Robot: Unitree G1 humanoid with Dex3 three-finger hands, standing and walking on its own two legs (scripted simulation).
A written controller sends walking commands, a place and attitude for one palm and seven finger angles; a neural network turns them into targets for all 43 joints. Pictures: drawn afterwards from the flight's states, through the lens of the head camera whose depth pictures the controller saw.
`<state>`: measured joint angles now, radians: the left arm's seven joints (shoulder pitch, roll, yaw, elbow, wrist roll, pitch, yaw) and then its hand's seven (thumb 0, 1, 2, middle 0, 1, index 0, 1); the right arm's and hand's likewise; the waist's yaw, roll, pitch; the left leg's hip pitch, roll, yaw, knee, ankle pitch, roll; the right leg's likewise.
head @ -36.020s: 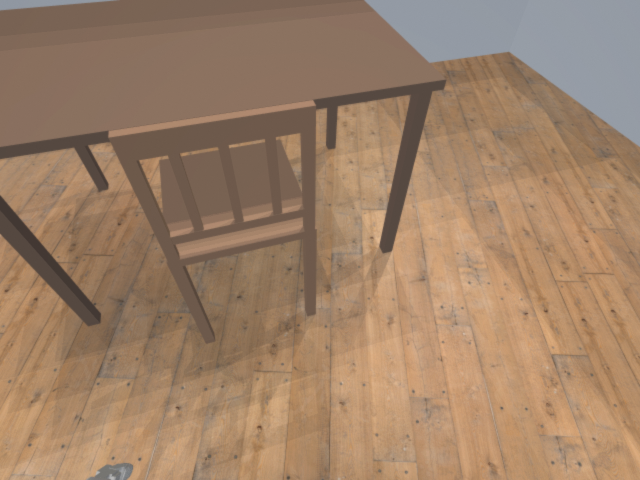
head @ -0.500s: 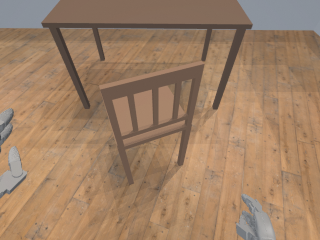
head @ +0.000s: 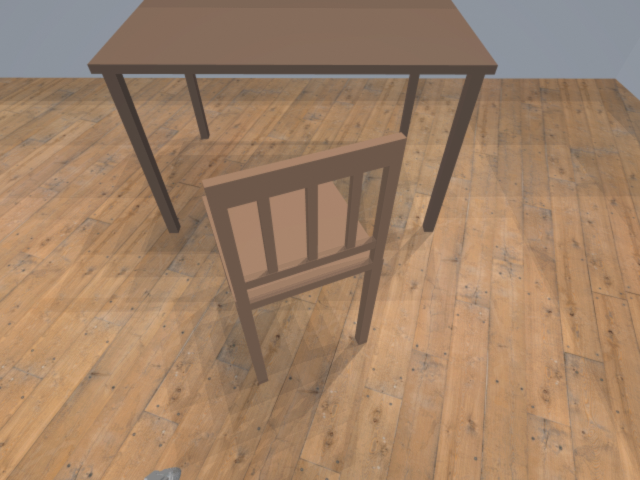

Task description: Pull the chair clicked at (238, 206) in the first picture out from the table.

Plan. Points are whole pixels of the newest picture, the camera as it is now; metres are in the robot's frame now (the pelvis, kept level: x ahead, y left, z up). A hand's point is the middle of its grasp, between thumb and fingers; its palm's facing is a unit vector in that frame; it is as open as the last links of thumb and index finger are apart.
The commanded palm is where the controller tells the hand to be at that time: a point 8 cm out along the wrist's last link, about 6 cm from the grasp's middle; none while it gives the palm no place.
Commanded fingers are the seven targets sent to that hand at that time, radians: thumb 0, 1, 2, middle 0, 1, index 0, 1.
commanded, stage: let the arm hang, fingers relaxed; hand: left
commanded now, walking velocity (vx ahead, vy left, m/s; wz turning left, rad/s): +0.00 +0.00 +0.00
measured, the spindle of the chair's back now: (311, 224) +0.62 +0.04 -0.11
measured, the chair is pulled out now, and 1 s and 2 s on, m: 0.43 0.43 0.43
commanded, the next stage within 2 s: look to check the result in 0.86 s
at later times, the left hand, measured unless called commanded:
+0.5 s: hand out of the picture -0.01 +0.18 -0.17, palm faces +0.00 -0.98 -0.19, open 7.4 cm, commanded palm none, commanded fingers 0.00 0.90 0.90 -0.20 -0.30 -0.20 -0.30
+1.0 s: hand out of the picture +0.00 +0.18 -0.17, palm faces -0.01 -0.98 -0.19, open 7.4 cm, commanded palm none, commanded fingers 0.00 0.90 0.90 -0.20 -0.30 -0.20 -0.30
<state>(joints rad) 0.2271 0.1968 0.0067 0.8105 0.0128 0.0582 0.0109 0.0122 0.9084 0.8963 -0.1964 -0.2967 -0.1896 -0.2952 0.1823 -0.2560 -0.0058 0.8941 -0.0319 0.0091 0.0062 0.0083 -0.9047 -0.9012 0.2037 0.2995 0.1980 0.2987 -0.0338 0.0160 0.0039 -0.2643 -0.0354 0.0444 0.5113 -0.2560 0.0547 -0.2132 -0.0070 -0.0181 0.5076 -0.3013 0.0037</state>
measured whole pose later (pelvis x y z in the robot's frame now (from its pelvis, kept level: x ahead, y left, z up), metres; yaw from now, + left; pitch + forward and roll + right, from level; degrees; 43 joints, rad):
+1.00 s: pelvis -0.01 +0.01 +0.01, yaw -1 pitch -1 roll +0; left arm 0.25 0.13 -0.01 1.16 0.00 0.00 0.03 0.01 0.92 0.90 -0.20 -0.30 -0.19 -0.30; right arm 0.27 -0.15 -0.01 1.13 -0.02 0.00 -0.03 0.00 -0.91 -0.90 0.20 0.30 0.20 0.30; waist -0.02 0.02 0.06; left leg -0.17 -0.05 0.07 0.34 -0.16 0.07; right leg -0.13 -0.02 0.01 0.35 -0.21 0.02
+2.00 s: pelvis +0.02 +0.00 +0.01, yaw -1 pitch -1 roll +1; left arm 0.28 0.12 0.01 1.15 0.01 0.00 0.02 0.01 0.91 0.90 -0.20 -0.30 -0.19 -0.30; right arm 0.29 -0.15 -0.02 1.15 -0.03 0.01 -0.03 0.00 -0.91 -0.90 0.20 0.30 0.20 0.30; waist -0.02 0.02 0.03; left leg -0.16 -0.04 0.06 0.41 -0.24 0.05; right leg -0.14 -0.01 0.00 0.44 -0.29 -0.01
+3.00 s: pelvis +0.16 +0.00 -0.01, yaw +0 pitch +0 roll +0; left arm 0.11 0.18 0.05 0.97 0.01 0.03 0.04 0.01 0.90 0.90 -0.20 -0.30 -0.20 -0.30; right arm 0.20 -0.23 -0.08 0.98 -0.03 0.03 -0.03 0.00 -0.91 -0.90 0.20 0.30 0.20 0.30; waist -0.02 -0.01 0.12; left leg -0.25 -0.02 0.01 0.54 -0.27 0.01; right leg -0.27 -0.06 0.01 0.60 -0.36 0.04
